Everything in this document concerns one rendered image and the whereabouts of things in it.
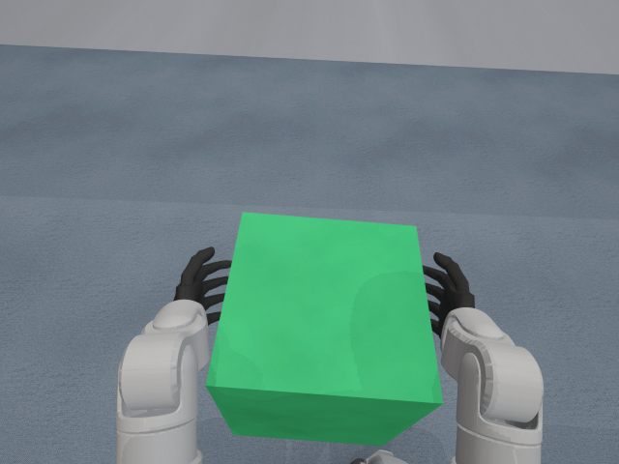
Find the robot right shin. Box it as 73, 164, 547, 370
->
367, 449, 394, 459

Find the carton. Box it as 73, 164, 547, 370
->
206, 212, 443, 446

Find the robot right forearm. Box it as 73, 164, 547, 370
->
440, 307, 544, 464

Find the robot left hand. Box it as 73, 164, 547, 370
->
173, 246, 232, 326

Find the robot left forearm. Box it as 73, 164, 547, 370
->
116, 300, 210, 464

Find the robot right hand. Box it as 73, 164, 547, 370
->
422, 252, 475, 339

